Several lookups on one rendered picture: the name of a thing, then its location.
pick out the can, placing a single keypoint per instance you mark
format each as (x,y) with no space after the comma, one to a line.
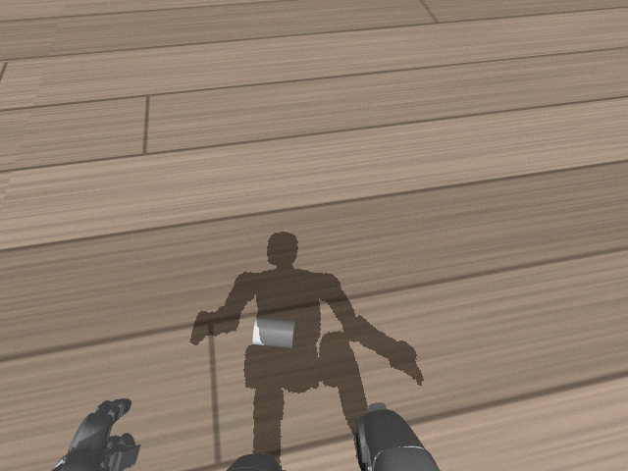
(273,332)

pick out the left robot hand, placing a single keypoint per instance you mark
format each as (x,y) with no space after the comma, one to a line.
(94,431)

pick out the left robot arm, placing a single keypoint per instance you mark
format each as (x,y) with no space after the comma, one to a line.
(82,459)

